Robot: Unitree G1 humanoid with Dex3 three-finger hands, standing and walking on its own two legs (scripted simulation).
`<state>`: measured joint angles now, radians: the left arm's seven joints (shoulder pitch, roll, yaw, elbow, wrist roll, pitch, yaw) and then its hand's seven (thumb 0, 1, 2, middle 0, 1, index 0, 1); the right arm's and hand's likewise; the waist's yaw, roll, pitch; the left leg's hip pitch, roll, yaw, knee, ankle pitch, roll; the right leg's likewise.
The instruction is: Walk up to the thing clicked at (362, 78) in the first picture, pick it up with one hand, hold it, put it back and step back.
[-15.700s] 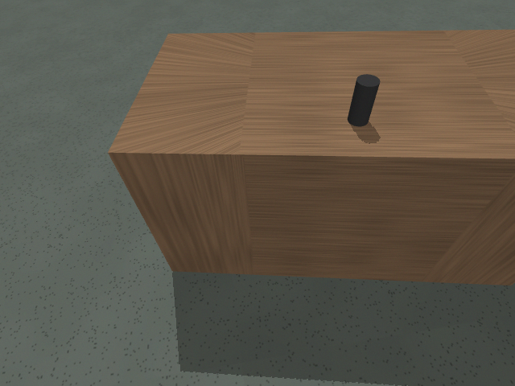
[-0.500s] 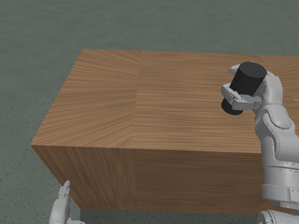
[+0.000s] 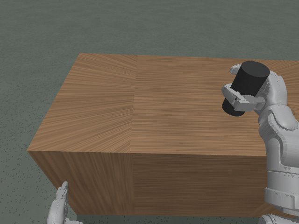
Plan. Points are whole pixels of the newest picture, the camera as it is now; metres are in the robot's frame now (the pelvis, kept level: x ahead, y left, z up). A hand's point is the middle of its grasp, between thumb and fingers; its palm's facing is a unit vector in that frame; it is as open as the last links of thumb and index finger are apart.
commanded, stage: hold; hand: right
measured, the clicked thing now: (243, 90) +0.35 -0.18 +0.22
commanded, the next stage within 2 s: none
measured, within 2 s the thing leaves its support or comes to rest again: neither
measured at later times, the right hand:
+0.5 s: hand (246, 86) +0.34 -0.17 +0.24, palm faces +0.12 +0.99 -0.01, open 7.6 cm
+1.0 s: hand (246, 84) +0.34 -0.17 +0.25, palm faces +0.12 +0.99 -0.01, open 7.6 cm
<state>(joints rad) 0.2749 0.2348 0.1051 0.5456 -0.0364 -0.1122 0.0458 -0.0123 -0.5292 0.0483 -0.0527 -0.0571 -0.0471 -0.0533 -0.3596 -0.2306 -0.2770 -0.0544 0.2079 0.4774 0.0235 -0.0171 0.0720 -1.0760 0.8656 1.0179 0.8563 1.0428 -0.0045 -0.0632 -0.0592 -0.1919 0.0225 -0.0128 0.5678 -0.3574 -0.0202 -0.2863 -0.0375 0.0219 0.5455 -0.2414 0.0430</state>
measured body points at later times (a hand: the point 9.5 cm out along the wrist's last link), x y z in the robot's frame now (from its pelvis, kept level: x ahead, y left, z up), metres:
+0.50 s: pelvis +0.00 +0.00 +0.00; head -0.03 +0.03 +0.45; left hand +0.17 +0.26 -0.08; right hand +0.33 -0.23 +0.24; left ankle -0.03 +0.13 -0.73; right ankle +0.03 -0.15 -0.73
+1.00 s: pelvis +0.00 +0.00 +0.00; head -0.03 +0.03 +0.45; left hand +0.17 +0.26 -0.08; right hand +0.33 -0.22 +0.25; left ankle -0.03 +0.13 -0.73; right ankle +0.03 -0.15 -0.73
